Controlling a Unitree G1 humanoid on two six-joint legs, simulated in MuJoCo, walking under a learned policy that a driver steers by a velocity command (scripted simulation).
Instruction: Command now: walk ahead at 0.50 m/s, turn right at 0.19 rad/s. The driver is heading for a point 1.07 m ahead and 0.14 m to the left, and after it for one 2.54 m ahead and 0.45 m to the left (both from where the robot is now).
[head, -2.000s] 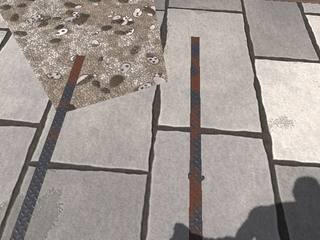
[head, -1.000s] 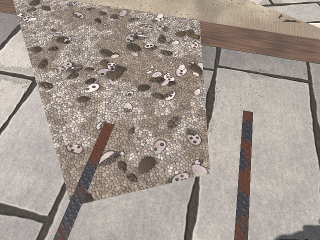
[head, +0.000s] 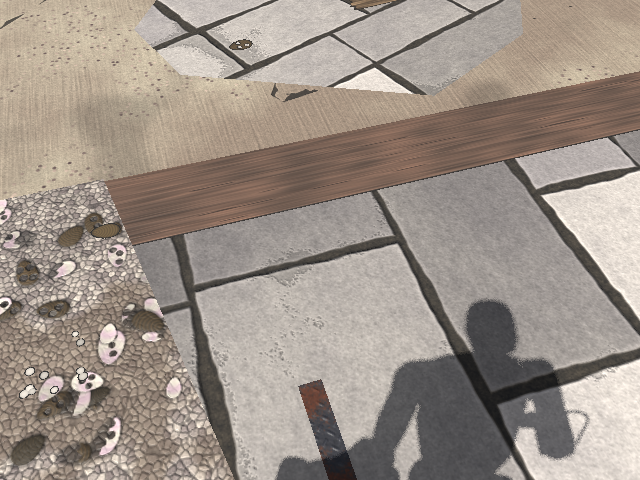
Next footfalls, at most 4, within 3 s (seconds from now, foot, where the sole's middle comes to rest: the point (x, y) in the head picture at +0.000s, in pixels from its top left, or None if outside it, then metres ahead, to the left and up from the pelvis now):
0.44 right None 0.40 -0.15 -0.76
0.98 left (303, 384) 0.69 0.09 -0.76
1.48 right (409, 289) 0.97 -0.16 -0.76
2.04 left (282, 214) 1.21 0.18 -0.76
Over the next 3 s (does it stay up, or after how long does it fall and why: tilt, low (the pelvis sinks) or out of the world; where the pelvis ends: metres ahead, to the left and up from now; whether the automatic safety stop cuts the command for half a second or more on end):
stays up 1.40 0.18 0.01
